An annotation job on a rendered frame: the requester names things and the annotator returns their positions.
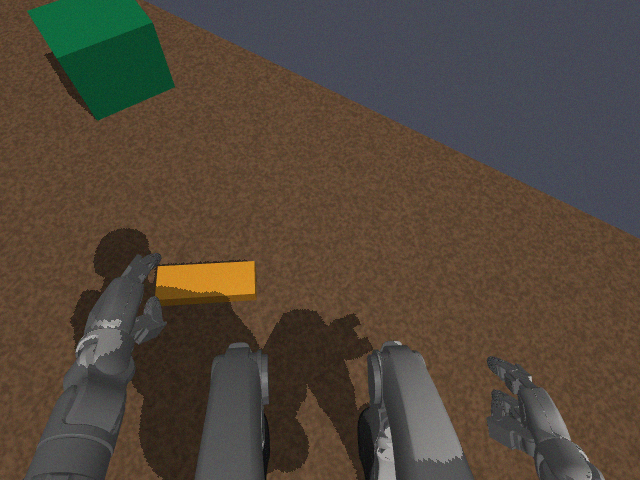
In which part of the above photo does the right robot arm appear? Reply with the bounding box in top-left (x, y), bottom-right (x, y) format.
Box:
top-left (534, 438), bottom-right (605, 480)

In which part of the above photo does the right robot foot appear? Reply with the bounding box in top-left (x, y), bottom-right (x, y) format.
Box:
top-left (358, 407), bottom-right (374, 480)

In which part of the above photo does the right robot hand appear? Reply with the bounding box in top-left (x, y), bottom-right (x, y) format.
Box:
top-left (487, 356), bottom-right (572, 458)

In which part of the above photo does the left robot hand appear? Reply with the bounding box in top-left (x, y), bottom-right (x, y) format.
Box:
top-left (83, 253), bottom-right (167, 345)

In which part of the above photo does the left robot arm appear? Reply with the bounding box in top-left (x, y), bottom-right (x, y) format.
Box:
top-left (22, 328), bottom-right (136, 480)

